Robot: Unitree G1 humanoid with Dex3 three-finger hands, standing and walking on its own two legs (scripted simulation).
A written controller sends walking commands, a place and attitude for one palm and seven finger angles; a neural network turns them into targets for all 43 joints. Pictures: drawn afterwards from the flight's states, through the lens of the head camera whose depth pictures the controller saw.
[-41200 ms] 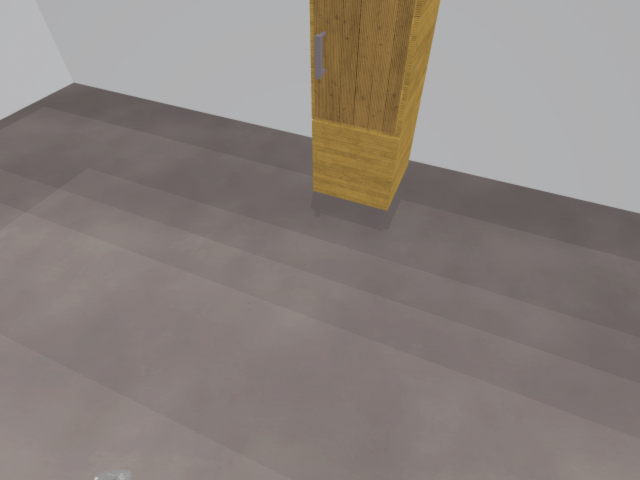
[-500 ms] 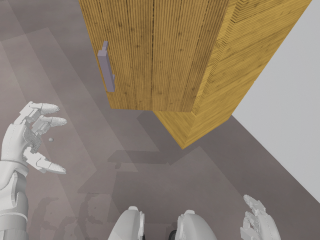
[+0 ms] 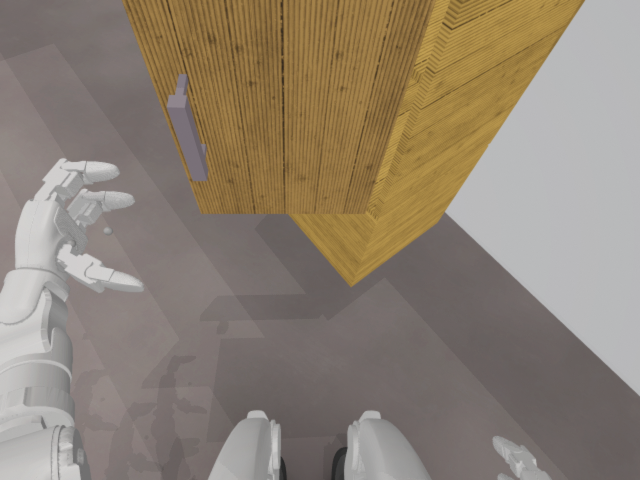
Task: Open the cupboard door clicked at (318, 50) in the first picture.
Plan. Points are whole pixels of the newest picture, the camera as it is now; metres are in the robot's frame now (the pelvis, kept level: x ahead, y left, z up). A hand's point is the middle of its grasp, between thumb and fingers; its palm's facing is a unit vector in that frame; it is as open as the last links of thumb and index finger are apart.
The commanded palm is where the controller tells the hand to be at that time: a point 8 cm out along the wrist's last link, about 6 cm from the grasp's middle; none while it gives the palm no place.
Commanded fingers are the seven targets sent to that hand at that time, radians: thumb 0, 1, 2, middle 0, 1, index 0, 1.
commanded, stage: move the hooked fingers beside the handle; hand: left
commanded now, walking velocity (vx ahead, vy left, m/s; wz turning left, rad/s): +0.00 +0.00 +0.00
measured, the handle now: (191, 131) +0.57 +0.20 +0.02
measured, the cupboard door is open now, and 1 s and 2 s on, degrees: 54 54 54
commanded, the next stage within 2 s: slide the fingers in behind the handle in 1.64 s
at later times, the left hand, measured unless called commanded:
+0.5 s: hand (128, 181) +0.47 +0.26 +0.03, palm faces +0.06 -1.00 -0.03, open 14.0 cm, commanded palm +0.46 +0.30 +0.03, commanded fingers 0.00 -0.50 0.30 -0.30 -1.20 -0.30 -1.20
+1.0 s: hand (144, 148) +0.52 +0.25 +0.03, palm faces +0.04 -1.00 -0.03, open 14.0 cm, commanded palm +0.50 +0.28 +0.03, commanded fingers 0.00 -0.50 0.30 -0.30 -1.20 -0.30 -1.20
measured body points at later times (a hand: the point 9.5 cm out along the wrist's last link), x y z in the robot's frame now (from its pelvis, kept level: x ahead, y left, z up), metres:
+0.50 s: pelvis +0.00 +0.00 -0.01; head +0.15 +0.03 +0.41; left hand +0.46 +0.31 +0.04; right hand +0.05 -0.28 -0.12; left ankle +0.02 +0.07 -0.64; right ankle +0.03 -0.11 -0.64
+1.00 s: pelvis +0.00 +0.00 -0.02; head +0.18 +0.03 +0.39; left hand +0.52 +0.30 +0.04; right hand +0.00 -0.27 -0.12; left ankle +0.02 +0.07 -0.64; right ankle +0.03 -0.11 -0.64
